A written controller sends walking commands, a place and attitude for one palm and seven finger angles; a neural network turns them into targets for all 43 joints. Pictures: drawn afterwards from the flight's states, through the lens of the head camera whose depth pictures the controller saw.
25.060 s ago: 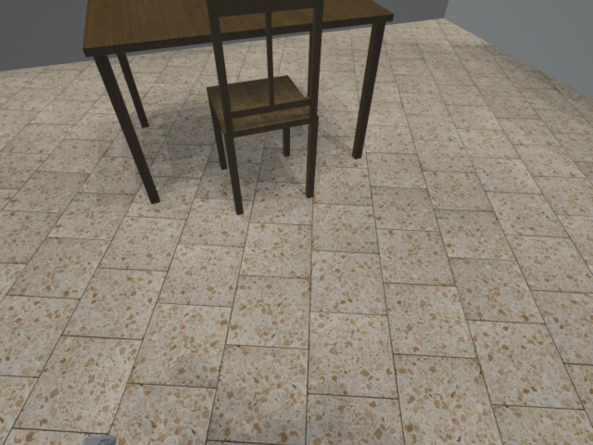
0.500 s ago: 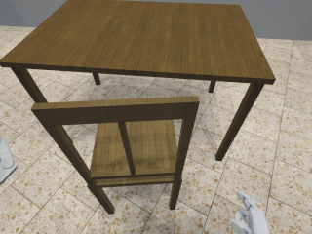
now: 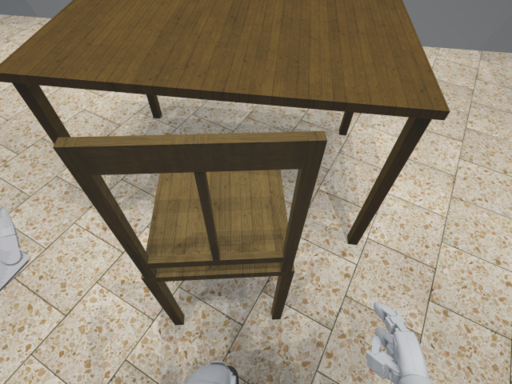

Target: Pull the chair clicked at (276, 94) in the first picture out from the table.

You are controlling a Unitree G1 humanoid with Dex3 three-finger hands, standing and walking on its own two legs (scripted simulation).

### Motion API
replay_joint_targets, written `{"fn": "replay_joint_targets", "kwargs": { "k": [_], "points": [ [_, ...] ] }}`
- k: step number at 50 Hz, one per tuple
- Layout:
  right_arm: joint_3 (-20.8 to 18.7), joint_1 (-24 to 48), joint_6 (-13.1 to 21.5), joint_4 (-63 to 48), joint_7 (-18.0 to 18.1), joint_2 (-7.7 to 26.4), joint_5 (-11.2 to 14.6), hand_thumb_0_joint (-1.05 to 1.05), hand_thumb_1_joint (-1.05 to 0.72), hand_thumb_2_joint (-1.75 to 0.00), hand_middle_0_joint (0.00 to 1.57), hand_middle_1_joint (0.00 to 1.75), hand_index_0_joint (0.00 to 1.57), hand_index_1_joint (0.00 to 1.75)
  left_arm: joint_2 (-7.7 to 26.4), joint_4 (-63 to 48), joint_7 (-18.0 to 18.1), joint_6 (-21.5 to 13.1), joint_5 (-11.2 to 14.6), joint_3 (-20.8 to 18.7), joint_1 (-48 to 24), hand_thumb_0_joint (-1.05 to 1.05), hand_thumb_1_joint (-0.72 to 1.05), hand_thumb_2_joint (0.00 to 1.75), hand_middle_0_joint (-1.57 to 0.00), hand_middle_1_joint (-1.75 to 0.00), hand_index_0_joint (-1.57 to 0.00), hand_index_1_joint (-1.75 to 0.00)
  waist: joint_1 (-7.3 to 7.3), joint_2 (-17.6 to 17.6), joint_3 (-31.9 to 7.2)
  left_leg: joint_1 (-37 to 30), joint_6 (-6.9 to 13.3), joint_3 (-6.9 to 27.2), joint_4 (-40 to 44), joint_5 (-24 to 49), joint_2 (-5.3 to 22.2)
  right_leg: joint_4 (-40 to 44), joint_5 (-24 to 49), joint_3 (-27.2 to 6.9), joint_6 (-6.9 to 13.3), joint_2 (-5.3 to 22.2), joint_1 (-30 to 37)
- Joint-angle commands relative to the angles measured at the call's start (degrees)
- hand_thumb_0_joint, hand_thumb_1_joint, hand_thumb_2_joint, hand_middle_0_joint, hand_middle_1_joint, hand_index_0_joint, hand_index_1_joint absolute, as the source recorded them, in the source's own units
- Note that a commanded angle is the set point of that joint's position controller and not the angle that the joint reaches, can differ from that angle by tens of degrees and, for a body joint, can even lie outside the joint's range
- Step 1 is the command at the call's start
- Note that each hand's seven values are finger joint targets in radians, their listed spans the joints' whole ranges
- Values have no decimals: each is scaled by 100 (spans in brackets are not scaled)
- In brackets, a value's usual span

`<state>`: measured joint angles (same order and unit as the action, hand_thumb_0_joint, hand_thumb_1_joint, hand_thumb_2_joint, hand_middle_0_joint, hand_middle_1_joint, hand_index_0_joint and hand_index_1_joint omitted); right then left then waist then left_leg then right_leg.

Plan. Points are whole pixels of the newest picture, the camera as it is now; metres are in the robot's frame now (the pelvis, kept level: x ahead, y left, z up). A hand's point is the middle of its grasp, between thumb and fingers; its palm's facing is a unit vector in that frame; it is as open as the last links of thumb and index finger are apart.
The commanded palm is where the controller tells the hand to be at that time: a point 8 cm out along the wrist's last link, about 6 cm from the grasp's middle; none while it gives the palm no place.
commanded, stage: step back with the hand held close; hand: left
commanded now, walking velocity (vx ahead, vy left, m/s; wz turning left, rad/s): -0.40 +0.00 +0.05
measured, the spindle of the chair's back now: (209, 221) +0.40 +0.14 -0.06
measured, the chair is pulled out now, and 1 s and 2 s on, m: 0.18 0.18 0.18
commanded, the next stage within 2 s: stop stepping back and stand still in 0.24 s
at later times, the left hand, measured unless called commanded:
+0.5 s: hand out of the picture +0.09 +0.26 +0.18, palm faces +0.41 -0.76 -0.50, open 7.4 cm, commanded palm +0.03 +0.30 +0.19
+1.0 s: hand out of the picture +0.02 +0.30 +0.16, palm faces +0.51 -0.78 -0.37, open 7.5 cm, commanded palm -0.04 +0.33 +0.19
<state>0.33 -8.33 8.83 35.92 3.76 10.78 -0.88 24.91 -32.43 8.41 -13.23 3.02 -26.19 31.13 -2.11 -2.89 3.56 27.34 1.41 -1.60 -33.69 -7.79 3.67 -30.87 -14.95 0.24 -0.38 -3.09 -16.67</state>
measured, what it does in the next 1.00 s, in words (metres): walks backwards: left foot, then left foot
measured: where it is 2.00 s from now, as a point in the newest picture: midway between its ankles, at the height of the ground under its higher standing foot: outside the picture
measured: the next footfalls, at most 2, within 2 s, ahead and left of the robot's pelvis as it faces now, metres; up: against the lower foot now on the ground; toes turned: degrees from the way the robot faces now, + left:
left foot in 0.20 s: +0.02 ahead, +0.13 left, +0.00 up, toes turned +3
left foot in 0.60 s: -0.08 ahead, +0.11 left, +0.00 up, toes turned +6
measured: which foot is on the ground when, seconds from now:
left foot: down 0.00-0.02, up 0.04-0.18, down 0.20-0.44, up 0.46-0.58, down 0.60-1.00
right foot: down 0.00-0.64, up 0.66-0.76, down 0.78-1.00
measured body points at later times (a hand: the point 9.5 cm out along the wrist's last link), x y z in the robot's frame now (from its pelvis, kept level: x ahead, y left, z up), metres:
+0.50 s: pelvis -0.10 +0.00 +0.00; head -0.08 +0.00 +0.45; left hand +0.06 +0.30 +0.20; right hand +0.07 -0.23 -0.09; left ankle -0.05 +0.12 -0.70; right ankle -0.03 -0.12 -0.73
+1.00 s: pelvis -0.16 +0.03 +0.00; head -0.20 +0.04 +0.45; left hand -0.01 +0.34 +0.18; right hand +0.00 -0.21 -0.08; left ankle -0.12 +0.11 -0.73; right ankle -0.11 -0.10 -0.70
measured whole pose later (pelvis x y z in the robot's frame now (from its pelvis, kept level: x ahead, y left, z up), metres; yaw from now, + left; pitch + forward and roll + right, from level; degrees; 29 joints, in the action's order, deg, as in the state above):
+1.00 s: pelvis -0.16 +0.03 +0.00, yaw +3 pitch -4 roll -2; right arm 0.3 -14.5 5.6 38.3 3.7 11.7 0.1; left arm 21.6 -26.1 9.4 -7.2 1.4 -21.8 28.9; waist 0.2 0.5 -0.7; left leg 16.0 3.8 -3.3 -36.2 -15.4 0.5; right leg -45.5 -22.8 0.0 0.3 -1.4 -20.3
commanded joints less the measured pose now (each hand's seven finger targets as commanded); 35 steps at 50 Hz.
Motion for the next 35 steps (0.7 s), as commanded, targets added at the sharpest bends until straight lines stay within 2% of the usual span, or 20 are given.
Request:
{"fn": "replay_joint_targets", "kwargs": {
  "k": [1,2,3,5,7,8,9,10,11,12,14,17,19,20,21,22,23,28,32,35],
  "points": [
    [-471,240,205,-870,91,770,169,0,-90,-90,20,30,20,30,1072,-1028,26,-324,152,-620,45,0,90,90,-20,-30,-20,-30,172,1154,-979,-868,-316,215,-1337,-1756,-243,1702,-437,-1939,1011,1964,-932],
    [-526,219,111,-707,69,719,140,0,-90,-90,20,30,20,30,1193,-895,100,-248,140,-802,106,0,90,90,-20,-30,-20,-30,142,1264,-1100,-822,-339,251,-2514,-1752,-376,1848,357,-2353,1418,2543,-1078],
    [-440,347,-8,-709,39,517,89,0,-90,-90,20,30,20,30,1101,-870,116,-170,86,-719,93,0,90,90,-20,-30,-20,-30,159,1323,-1119,-200,-305,437,-2854,-2109,-354,1462,2004,-1882,1505,2525,-335],
    [-271,551,-114,-819,118,382,126,0,-90,-90,20,30,20,30,1004,-838,163,-149,6,-720,83,0,90,90,-20,-30,-20,-30,240,1123,-1098,118,-265,537,-2079,-2347,-155,638,4047,-1076,1140,2157,473],
    [-231,631,-187,-782,195,480,155,0,-90,-90,20,30,20,30,1050,-761,231,-161,-54,-769,241,0,90,90,-20,-30,-20,-30,306,847,-1117,-186,-235,259,-163,-1574,-205,78,4380,-710,716,1754,837],
    [-254,475,-221,-761,206,483,148,0,-90,-90,20,30,20,30,934,-965,216,-185,-41,-690,331,0,90,90,-20,-30,-20,-30,331,600,-1315,-737,-205,38,904,-462,-215,-252,4069,-466,432,1509,897],
    [-362,423,-191,-793,216,650,160,0,-90,-90,20,30,20,30,1054,-1360,205,-271,-3,-710,236,0,90,90,-20,-30,-20,-30,272,86,-1419,-1320,1,442,1263,1431,338,-568,3015,-172,102,1099,573],
    [-491,371,-117,-871,189,746,184,0,-90,-90,20,30,20,30,1109,-1654,177,-337,15,-748,193,0,90,90,-20,-30,-20,-30,178,-818,-1557,-1953,335,1196,1045,3122,1183,-985,728,-48,-80,657,-276],
    [-546,171,3,-892,112,819,218,0,-90,-90,20,30,20,30,1068,-1670,113,-423,101,-720,383,0,90,90,-20,-30,-20,-30,202,-923,-1599,-2177,530,1175,1133,3468,1505,-1578,-1021,-208,-49,424,-615],
    [-549,297,117,-763,104,679,112,0,-90,-90,20,30,20,30,1105,-1301,134,-347,108,-887,693,0,90,90,-20,-30,-20,-30,112,-1313,-1615,-2212,802,1572,916,4136,1632,-1972,-1607,-263,-80,286,-1074],
    [-483,211,190,-614,36,675,-7,0,-90,-90,20,30,20,30,1059,-1699,99,-275,65,-869,303,0,90,90,-20,-30,-20,-30,153,-1353,-1448,-2093,704,1323,773,4607,1507,-1550,-1307,-290,-64,323,-847],
    [-523,226,220,-656,-40,775,51,0,-90,-90,20,30,20,30,902,-1577,54,-180,48,-720,318,0,90,90,-20,-30,-20,-30,105,-1044,-1204,-1339,396,1036,741,2522,1262,-370,-179,-35,31,401,118],
    [-500,218,130,-807,-52,896,151,0,-90,-90,20,30,20,30,870,-1116,31,-31,55,-687,555,0,90,90,-20,-30,-20,-30,109,-718,-956,-512,212,738,670,-486,955,424,145,83,-43,481,681],
    [-474,221,74,-855,-53,883,194,0,-90,-90,20,30,20,30,1001,-985,43,19,41,-733,413,0,90,90,-20,-30,-20,-30,174,-6,-749,-200,71,471,214,-1922,549,967,119,-310,80,818,587],
    [-432,193,27,-913,-31,814,215,0,-90,-90,20,30,20,30,1097,-857,72,74,57,-702,132,0,90,90,-20,-30,-20,-30,278,973,-565,-146,-142,101,-729,-2431,-37,1614,-705,-1507,447,1557,-89],
    [-475,42,11,-836,12,799,254,0,-90,-90,20,30,20,30,1052,-772,96,213,116,-644,-58,0,90,90,-20,-30,-20,-30,233,1642,-809,-588,-252,45,-1743,-2251,-344,2209,-2194,-2153,774,2037,-685],
    [-472,-35,-23,-712,25,788,238,0,-90,-90,20,30,20,30,1005,-585,149,326,92,-584,-47,0,90,90,-20,-30,-20,-30,294,1758,-870,-723,-214,117,-2221,-1893,-295,2220,-2221,-2168,928,2177,-699],
    [-235,153,-54,-750,178,809,127,0,-90,-90,20,30,20,30,914,-618,299,289,-89,-321,-254,0,90,90,-20,-30,-20,-30,381,607,-533,-1574,51,-20,410,-1956,-217,1428,-2186,-720,379,1439,-903],
    [-279,158,86,-849,120,937,171,0,-90,-90,20,30,20,30,1209,-1310,268,99,-187,-500,-346,0,90,90,-20,-30,-20,-30,244,-1398,-598,-225,577,1696,2472,-3762,927,-889,-1052,194,-87,319,225],
    [-312,137,100,-804,-11,832,210,0,-90,-90,20,30,20,30,899,-708,160,151,-260,-346,-392,0,90,90,-20,-30,-20,-30,157,-1062,-41,733,525,1266,2187,-3551,799,-894,-788,216,-59,198,807]
  ]
}}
